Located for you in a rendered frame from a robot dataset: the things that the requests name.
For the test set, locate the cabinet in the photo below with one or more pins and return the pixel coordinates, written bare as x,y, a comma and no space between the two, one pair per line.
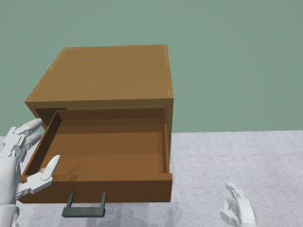
106,77

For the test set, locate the left robot forearm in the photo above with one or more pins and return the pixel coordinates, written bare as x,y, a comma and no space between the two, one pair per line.
8,215

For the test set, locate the right robot hand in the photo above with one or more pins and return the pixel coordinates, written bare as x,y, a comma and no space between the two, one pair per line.
241,211

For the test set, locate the drawer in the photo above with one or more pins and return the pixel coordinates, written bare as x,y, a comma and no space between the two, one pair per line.
121,152

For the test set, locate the handle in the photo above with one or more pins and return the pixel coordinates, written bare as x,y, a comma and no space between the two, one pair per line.
84,212

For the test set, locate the left robot hand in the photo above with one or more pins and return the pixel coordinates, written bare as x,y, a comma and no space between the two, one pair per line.
16,144

